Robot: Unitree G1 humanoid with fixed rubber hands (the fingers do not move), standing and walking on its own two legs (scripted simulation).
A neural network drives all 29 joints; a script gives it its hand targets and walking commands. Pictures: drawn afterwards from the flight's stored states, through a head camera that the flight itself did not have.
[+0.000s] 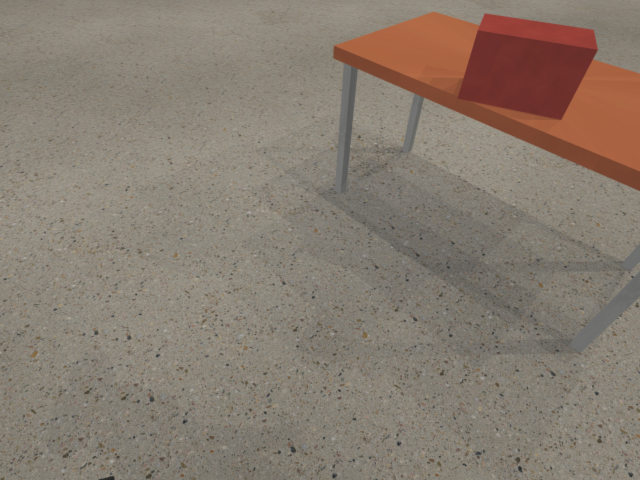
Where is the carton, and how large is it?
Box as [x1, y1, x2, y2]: [457, 13, 597, 119]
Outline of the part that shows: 485,13 477,31 457,98 561,119 597,49 593,30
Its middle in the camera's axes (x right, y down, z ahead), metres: +0.59 -0.52 +1.15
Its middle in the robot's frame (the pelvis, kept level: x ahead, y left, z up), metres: +1.23 -0.58 +0.02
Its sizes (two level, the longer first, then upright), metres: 0.298 0.164 0.194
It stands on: a table, 0.69 m high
